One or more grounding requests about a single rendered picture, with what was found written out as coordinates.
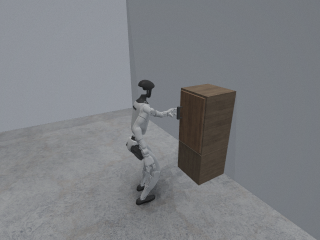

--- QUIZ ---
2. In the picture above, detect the robot right thigh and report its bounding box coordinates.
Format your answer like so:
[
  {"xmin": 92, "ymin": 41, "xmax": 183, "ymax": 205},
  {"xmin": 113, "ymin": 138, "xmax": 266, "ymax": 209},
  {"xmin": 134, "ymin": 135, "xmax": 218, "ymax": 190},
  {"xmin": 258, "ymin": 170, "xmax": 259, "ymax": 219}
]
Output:
[{"xmin": 133, "ymin": 146, "xmax": 161, "ymax": 176}]

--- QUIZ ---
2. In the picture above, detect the robot right hand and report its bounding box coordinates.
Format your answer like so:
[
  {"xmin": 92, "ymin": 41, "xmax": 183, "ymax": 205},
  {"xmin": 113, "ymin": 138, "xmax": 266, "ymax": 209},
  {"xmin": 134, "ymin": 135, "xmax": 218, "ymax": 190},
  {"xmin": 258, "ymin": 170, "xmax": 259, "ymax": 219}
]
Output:
[{"xmin": 143, "ymin": 155, "xmax": 156, "ymax": 175}]

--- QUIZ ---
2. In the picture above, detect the robot right upper arm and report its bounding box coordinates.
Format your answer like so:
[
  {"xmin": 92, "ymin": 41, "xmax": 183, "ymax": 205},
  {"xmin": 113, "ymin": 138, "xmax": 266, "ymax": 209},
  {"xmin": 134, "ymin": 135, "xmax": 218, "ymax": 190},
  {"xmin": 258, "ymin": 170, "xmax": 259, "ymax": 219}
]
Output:
[{"xmin": 132, "ymin": 104, "xmax": 151, "ymax": 134}]

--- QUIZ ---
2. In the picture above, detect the right robot shin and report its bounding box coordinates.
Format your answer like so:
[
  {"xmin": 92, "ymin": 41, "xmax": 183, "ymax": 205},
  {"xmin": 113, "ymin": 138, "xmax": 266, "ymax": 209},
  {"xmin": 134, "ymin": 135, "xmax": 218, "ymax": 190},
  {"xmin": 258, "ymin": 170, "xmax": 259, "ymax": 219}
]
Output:
[{"xmin": 140, "ymin": 170, "xmax": 162, "ymax": 200}]

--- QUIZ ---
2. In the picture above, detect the cupboard door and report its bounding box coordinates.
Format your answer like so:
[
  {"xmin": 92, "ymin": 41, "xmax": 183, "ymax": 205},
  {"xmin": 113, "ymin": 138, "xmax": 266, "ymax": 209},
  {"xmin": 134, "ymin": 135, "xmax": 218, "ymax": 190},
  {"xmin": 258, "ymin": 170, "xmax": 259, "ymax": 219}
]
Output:
[{"xmin": 179, "ymin": 90, "xmax": 206, "ymax": 153}]

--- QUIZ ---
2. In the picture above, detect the robot right forearm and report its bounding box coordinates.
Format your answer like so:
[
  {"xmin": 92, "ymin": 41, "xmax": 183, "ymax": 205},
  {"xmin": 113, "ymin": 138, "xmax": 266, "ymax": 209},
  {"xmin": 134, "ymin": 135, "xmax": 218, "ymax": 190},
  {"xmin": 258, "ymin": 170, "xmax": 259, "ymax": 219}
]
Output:
[{"xmin": 134, "ymin": 127, "xmax": 150, "ymax": 157}]

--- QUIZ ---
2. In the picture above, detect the robot left hand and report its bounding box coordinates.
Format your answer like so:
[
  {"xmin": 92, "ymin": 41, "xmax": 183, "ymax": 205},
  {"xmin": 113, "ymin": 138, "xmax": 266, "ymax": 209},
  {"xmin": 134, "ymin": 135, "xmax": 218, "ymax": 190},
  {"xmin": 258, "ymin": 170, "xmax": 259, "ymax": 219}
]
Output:
[{"xmin": 168, "ymin": 108, "xmax": 177, "ymax": 117}]

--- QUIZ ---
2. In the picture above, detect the robot left forearm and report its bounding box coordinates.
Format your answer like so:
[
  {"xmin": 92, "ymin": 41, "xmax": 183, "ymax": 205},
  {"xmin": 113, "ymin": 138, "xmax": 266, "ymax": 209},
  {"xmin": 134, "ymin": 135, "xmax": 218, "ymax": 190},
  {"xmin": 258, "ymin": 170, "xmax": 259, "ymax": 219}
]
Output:
[{"xmin": 153, "ymin": 110, "xmax": 169, "ymax": 118}]

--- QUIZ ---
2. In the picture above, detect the robot left upper arm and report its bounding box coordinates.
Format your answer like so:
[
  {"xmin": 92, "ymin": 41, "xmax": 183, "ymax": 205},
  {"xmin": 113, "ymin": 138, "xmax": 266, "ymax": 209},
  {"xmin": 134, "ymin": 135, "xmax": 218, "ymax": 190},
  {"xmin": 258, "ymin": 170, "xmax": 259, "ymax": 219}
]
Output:
[{"xmin": 150, "ymin": 108, "xmax": 156, "ymax": 116}]

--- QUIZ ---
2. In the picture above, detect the handle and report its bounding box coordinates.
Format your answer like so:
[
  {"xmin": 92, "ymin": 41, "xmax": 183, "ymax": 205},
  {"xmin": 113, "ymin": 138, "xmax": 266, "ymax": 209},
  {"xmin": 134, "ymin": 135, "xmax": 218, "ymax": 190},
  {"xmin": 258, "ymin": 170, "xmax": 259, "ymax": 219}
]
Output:
[{"xmin": 176, "ymin": 106, "xmax": 183, "ymax": 120}]

